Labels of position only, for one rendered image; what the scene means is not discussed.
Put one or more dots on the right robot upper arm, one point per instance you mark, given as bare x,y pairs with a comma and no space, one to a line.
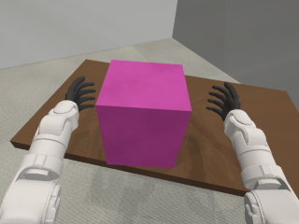
271,206

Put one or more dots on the left robot upper arm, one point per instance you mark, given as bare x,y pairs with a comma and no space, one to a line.
31,202

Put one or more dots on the left robot hand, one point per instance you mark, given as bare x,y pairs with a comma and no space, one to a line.
74,93

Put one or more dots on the robot left forearm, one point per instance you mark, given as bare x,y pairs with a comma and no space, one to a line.
44,160

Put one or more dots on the table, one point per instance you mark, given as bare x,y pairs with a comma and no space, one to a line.
206,158

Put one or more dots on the carton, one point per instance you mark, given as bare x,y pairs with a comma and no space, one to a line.
143,111

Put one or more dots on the right robot hand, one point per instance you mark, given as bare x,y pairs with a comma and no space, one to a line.
230,100

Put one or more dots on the robot right forearm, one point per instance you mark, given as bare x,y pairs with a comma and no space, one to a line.
259,169

